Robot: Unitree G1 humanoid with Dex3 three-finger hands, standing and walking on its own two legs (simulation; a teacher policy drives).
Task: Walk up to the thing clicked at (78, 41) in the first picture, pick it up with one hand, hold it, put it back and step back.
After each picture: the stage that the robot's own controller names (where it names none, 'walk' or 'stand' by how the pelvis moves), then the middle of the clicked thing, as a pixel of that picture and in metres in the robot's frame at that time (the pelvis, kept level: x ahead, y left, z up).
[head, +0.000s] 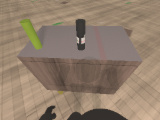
stand; (80, 36) +0.61 +0.14 +0.14
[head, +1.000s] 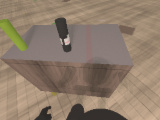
stand; (64, 37) +0.53 +0.26 +0.17
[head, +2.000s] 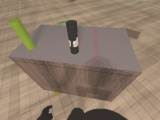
walk; (73, 39) +0.53 +0.19 +0.16
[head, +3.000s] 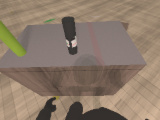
stand; (71, 38) +0.49 +0.18 +0.18
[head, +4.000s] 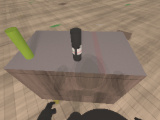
stand; (76, 46) +0.48 +0.16 +0.14
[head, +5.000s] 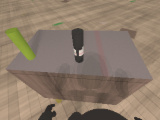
stand; (78, 47) +0.46 +0.14 +0.14
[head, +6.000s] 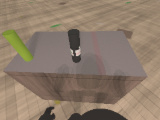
stand; (75, 48) +0.47 +0.16 +0.13
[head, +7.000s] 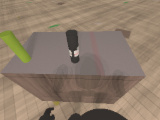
stand; (73, 48) +0.46 +0.17 +0.13
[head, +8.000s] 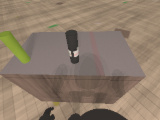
rise first; (73, 48) +0.45 +0.17 +0.13
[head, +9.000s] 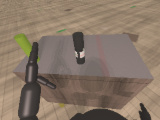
rise first; (79, 50) +0.46 +0.16 +0.14
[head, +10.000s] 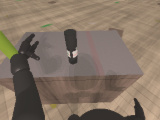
go down; (72, 49) +0.45 +0.15 +0.14
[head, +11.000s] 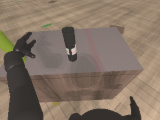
go down; (70, 46) +0.47 +0.16 +0.15
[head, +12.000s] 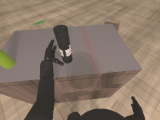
close in; (64, 47) +0.44 +0.18 +0.16
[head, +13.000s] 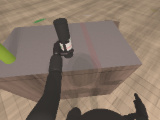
lift; (65, 41) +0.47 +0.18 +0.18
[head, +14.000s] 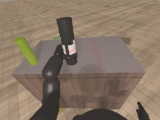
lift; (68, 44) +0.35 +0.16 +0.29
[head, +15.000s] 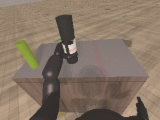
hold; (68, 42) +0.33 +0.15 +0.32
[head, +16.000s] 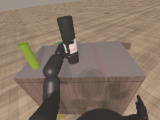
hold; (69, 42) +0.34 +0.15 +0.32
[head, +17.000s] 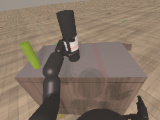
hold; (70, 40) +0.32 +0.14 +0.35
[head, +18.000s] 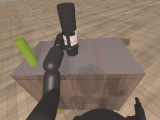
crouch; (69, 34) +0.35 +0.15 +0.35
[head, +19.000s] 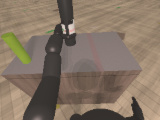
lower; (67, 23) +0.46 +0.17 +0.33
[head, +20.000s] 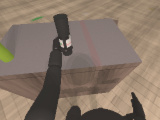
lower; (64, 38) +0.49 +0.18 +0.18
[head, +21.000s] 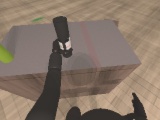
lower; (64, 40) +0.47 +0.18 +0.18
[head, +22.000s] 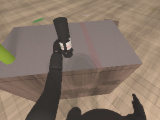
lower; (64, 40) +0.47 +0.18 +0.18
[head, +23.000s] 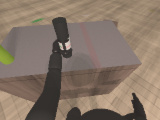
lower; (64, 40) +0.47 +0.18 +0.18
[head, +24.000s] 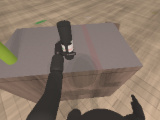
open; (67, 43) +0.46 +0.17 +0.17
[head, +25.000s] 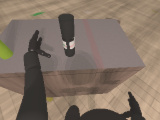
rise; (68, 39) +0.46 +0.16 +0.18
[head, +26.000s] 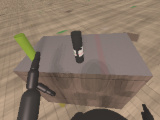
sink last; (78, 48) +0.47 +0.17 +0.15
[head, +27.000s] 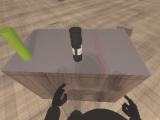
stand; (76, 46) +0.46 +0.16 +0.15
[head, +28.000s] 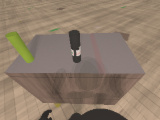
stand; (75, 48) +0.48 +0.17 +0.14
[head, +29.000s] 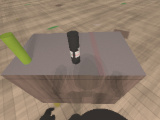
stand; (74, 49) +0.45 +0.17 +0.14
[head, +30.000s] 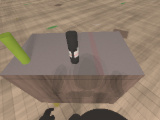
stand; (73, 49) +0.45 +0.17 +0.13
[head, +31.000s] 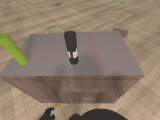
stand; (72, 49) +0.45 +0.18 +0.13
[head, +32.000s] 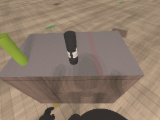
stand; (72, 49) +0.44 +0.18 +0.13
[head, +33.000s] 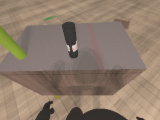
walk; (71, 42) +0.47 +0.18 +0.14
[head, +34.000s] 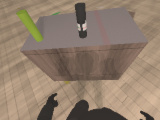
walk; (81, 22) +0.67 +0.15 +0.15
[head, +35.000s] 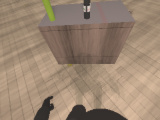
walk; (86, 5) +1.02 +0.14 +0.16
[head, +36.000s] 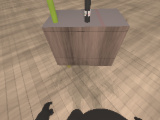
stand; (87, 10) +1.09 +0.15 +0.15
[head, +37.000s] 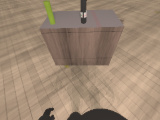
stand; (83, 12) +1.11 +0.17 +0.14
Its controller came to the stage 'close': yes
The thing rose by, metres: 0.21
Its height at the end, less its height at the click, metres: +0.00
